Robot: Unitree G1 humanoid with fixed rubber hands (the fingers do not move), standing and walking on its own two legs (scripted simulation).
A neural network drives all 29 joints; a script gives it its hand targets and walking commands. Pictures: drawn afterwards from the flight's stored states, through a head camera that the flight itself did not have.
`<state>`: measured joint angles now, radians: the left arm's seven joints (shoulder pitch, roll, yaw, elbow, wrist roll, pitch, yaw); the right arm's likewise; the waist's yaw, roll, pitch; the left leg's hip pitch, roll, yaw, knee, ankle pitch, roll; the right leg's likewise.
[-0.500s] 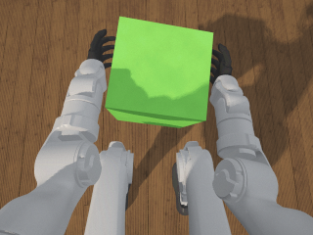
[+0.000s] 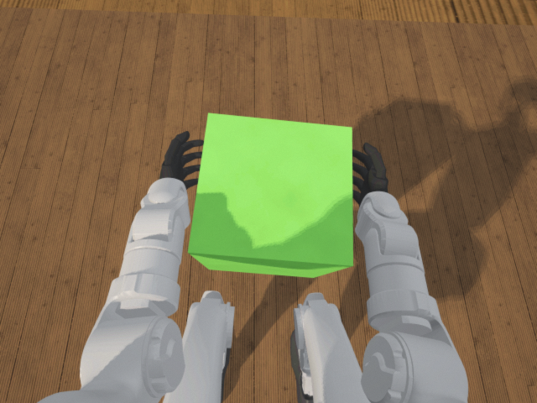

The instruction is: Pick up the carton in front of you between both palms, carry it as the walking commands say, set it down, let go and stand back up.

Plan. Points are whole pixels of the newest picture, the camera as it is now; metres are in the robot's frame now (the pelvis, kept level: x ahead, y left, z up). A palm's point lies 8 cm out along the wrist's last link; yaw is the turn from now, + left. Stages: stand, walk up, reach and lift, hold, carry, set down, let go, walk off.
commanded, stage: reach and lift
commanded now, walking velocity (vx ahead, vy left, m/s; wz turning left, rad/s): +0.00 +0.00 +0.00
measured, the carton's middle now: (269, 209) +0.42 +0.00 -0.12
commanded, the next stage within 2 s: hold in 1.90 s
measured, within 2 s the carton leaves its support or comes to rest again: neither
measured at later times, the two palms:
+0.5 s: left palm (131, 162) +0.39 +0.15 +0.11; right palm (429, 172) +0.38 -0.15 +0.12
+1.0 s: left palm (54, 129) +0.35 +0.15 +0.23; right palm (526, 133) +0.36 -0.15 +0.23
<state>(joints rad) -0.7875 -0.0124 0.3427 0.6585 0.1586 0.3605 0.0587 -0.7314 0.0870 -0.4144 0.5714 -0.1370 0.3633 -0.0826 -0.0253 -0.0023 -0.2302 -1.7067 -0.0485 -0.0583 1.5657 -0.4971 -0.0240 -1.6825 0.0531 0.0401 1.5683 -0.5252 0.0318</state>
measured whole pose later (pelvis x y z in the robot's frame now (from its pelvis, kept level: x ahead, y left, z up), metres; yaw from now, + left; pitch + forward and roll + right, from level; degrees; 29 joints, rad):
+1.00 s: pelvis +0.06 +0.00 +0.21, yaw +1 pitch -3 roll +0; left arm -0.30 -0.16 0.30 0.41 0.29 0.60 0.01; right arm -0.31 0.16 -0.30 0.42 -0.28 0.60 0.00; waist 0.00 -0.01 -0.04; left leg -0.22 -0.02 -0.07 0.50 -0.23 -0.01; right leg -0.20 0.02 0.06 0.51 -0.25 0.00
